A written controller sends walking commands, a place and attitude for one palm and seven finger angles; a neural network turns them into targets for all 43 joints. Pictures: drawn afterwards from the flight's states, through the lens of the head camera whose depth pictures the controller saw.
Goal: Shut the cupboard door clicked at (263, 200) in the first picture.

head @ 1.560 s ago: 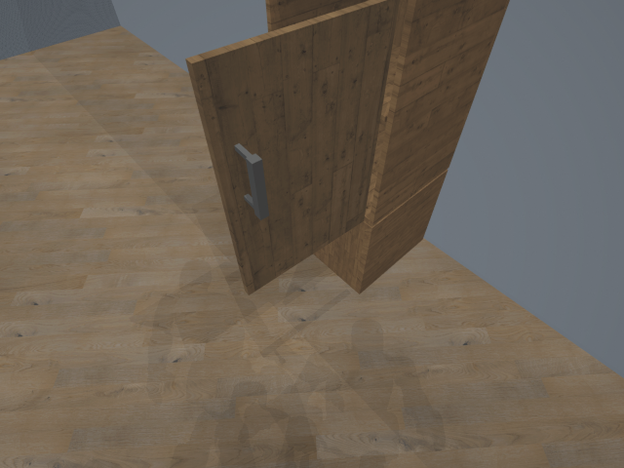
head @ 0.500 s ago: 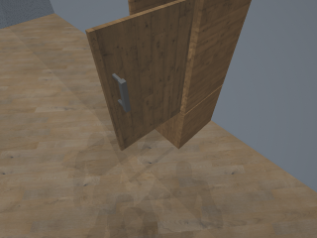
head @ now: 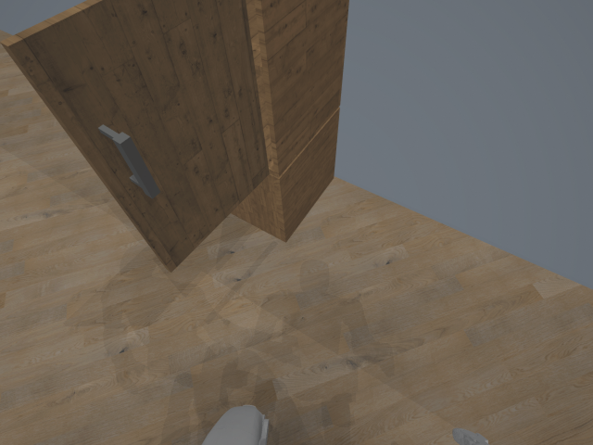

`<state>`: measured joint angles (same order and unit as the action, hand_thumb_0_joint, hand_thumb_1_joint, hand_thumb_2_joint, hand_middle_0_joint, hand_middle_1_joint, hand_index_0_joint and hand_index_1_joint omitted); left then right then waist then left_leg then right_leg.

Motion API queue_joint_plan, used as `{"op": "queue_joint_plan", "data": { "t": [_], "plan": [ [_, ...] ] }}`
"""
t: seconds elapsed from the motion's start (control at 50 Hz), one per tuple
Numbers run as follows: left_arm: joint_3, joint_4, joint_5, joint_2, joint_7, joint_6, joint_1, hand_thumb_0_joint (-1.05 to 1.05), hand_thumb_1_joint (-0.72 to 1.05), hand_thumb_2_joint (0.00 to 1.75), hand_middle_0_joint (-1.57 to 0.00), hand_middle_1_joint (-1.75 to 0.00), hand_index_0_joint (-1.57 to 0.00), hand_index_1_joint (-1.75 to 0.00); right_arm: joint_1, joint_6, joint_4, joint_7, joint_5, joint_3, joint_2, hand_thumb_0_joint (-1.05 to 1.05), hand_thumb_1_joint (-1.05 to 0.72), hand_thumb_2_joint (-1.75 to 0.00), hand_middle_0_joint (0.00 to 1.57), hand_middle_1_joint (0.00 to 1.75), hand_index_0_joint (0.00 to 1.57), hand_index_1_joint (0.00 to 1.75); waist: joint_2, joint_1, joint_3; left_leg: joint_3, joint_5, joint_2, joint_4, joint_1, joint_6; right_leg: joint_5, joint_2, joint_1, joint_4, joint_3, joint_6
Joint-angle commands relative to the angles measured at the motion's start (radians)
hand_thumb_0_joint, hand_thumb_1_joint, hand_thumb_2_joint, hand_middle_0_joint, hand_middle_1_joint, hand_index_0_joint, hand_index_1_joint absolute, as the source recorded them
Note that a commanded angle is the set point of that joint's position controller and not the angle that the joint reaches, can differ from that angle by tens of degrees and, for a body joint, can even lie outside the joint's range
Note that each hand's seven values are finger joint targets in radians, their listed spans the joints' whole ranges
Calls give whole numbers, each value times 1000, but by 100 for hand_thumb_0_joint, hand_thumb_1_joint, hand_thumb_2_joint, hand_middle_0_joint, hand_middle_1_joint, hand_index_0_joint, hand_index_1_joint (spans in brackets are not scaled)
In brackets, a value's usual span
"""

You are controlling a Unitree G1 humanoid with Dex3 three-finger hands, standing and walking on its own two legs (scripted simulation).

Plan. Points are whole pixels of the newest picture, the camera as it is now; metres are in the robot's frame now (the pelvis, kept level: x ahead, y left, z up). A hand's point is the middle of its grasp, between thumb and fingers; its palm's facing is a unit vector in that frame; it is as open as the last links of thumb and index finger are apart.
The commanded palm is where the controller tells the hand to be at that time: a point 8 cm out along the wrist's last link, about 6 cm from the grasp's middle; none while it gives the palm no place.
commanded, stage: walk to a spot facing it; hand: left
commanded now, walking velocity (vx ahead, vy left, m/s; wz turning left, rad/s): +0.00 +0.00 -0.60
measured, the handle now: (130, 162) +0.50 +0.33 +0.03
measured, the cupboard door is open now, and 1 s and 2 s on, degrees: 86 86 86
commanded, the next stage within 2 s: none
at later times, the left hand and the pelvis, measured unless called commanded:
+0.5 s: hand (182, 414) +0.16 +0.21 -0.17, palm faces -0.26 -0.92 -0.28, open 7.4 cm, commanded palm none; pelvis -0.01 +0.01 -0.02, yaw -17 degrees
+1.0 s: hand (270, 375) +0.23 +0.07 -0.16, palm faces -0.61 -0.77 -0.16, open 7.4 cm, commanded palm none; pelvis +0.01 -0.01 +0.00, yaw -36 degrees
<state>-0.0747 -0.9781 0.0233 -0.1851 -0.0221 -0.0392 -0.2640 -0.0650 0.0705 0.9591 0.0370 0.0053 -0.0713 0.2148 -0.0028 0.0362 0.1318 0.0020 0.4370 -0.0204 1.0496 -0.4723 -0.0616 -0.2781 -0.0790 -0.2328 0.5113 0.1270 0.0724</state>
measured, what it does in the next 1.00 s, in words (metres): steps on the spot, turning right: left foot, then right foot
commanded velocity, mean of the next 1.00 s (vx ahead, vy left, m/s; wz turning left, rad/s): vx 0.10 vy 0.00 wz -0.60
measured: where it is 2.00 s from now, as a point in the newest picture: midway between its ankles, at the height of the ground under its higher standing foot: (420, 420)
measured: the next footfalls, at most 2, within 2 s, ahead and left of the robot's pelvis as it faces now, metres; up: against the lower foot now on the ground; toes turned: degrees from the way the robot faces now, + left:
left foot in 0.22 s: +0.05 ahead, +0.17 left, +0.00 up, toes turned -10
right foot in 0.50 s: -0.02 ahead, -0.12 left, +0.00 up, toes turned -19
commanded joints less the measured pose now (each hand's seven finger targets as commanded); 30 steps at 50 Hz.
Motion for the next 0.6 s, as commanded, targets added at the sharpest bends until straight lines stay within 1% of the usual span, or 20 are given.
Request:
{"op": "queue_joint_plan", "data": {
  "t": [0.0,0.08,0.14,0.16,0.18,0.2,0.22,0.24,0.26,0.3,0.36,0.38,0.42,0.44,0.46,0.48,0.5,0.52,0.54,0.58],
  "plan": [
    [-52,66,3,-216,-12,18,-63,0,90,90,-20,-30,-20,-30,51,-34,-104,7,-2,-7,67,0,-90,-90,20,30,20,30,-130,14,-160,24,0,1,-89,-52,-3,640,265,191,-111,308,131],
    [-60,82,7,-233,-8,13,-46,0,90,90,-20,-30,-20,-30,56,-45,-128,9,-9,-7,71,0,-90,-90,20,30,20,30,-139,14,-170,34,12,15,-227,17,8,617,263,163,-96,366,132],
    [-56,103,2,-226,-6,8,28,0,90,90,-20,-30,-20,-30,-59,-57,-102,14,-13,-5,77,0,-90,-90,20,30,20,30,-105,-48,-208,35,-134,21,-537,243,17,561,203,47,-23,346,62],
    [-48,115,-8,-199,-1,6,46,0,90,90,-20,-30,-20,-30,-113,-67,-86,20,-9,-10,111,0,-90,-90,20,30,20,30,-35,-70,-224,64,-235,-44,-668,426,36,399,136,-95,29,278,6],
    [-37,140,-20,-138,11,4,24,0,90,90,-20,-30,-20,-30,-128,-79,-93,24,10,-25,209,0,-90,-90,20,30,20,30,233,-63,-236,336,-336,-310,-759,561,133,-37,-1,-313,190,126,-62],
    [-34,166,-10,-150,22,8,61,0,90,90,-20,-30,-20,-30,-147,-71,-108,26,21,-31,259,0,-90,-90,20,30,20,30,308,-69,-178,455,-470,-500,-777,451,257,-374,6,-353,448,-45,-110],
    [-37,200,2,-164,32,17,71,0,90,90,-20,-30,-20,-30,-124,-68,-147,23,24,-26,261,0,-90,-90,20,30,20,30,138,-56,-138,449,-437,-528,-746,291,310,-356,71,-329,574,-54,-128],
    [-45,169,15,-162,33,9,113,0,90,90,-20,-30,-20,-30,-140,-79,-122,20,37,-17,218,0,-90,-90,20,30,20,30,193,-57,-128,387,-631,-411,-727,304,274,-320,46,-352,656,-57,-130],
    [-44,170,4,-154,38,5,110,0,90,90,-20,-30,-20,-30,-127,-78,-132,18,37,-11,201,0,-90,-90,20,30,20,30,247,-43,-123,264,-730,-359,-689,302,246,-289,71,-353,691,-66,-131],
    [-34,177,-5,-137,50,-1,119,0,90,90,-20,-30,-20,-30,-101,-75,-144,20,38,-13,184,0,-90,-90,20,30,20,30,251,-34,-165,100,-819,-282,-623,373,204,-269,88,-323,584,-118,-131],
    [-21,185,-4,-127,63,0,147,0,90,90,-20,-30,-20,-30,-149,-70,-131,14,36,-25,213,0,-90,-90,20,30,20,30,240,-60,-209,21,-799,-266,-579,380,166,-218,66,-179,345,-204,-116],
    [-20,182,-7,-132,66,1,141,0,90,90,-20,-30,-20,-30,-146,-67,-132,9,33,-28,229,0,-90,-90,20,30,20,30,251,-56,-200,16,-744,-277,-580,338,158,-193,60,-128,295,-216,-107],
    [-27,166,-7,-152,65,5,75,0,90,90,-20,-30,-20,-30,-115,-60,-141,1,27,-31,234,0,-90,-90,20,30,20,30,197,-13,-176,-16,-595,-258,-503,236,108,-30,54,28,95,-227,-89],
    [-37,146,-5,-200,60,13,7,0,90,90,-20,-30,-20,-30,-99,-57,-152,-2,19,-30,219,0,-90,-90,20,30,20,30,89,21,-201,-53,-448,-217,-375,137,60,154,103,174,-44,-165,-66],
    [-60,136,8,-322,41,23,-34,0,90,90,-20,-30,-20,-30,-95,-55,-189,-9,6,-15,136,0,-90,-90,20,30,20,30,-281,35,-206,-170,-35,-67,-128,-91,-12,450,376,298,-156,232,39],
    [-65,127,-4,-376,26,18,-73,0,90,90,-20,-30,-20,-30,-51,-46,-209,-3,0,-1,141,0,-90,-90,20,30,20,30,-328,83,-213,-52,253,-56,46,-114,-8,556,499,205,-172,342,163],
    [-64,150,-1,-373,24,7,-7,0,90,90,-20,-30,-20,-30,-43,-48,-219,-9,-2,1,122,0,-90,-90,20,30,20,30,-220,48,-139,-11,209,-72,84,-126,0,380,448,103,-159,323,191],
    [-64,155,7,-316,9,7,50,0,90,90,-20,-30,-20,-30,-51,-46,-194,-5,2,-4,126,0,-90,-90,20,30,20,30,-287,18,-174,-2,149,-74,104,-133,-1,401,377,124,-127,300,169],
    [-53,166,8,-294,6,8,78,0,90,90,-20,-30,-20,-30,-67,-48,-174,-3,2,-4,141,0,-90,-90,20,30,20,30,-285,3,-192,-2,114,-77,82,-107,-6,474,342,124,-93,235,149],
    [-46,172,6,-279,4,9,99,0,90,90,-20,-30,-20,-30,-93,-48,-152,-8,-1,4,111,0,-90,-90,20,30,20,30,-193,-20,-207,-30,67,-57,-52,-7,-13,520,309,73,-71,185,127]
  ]
}}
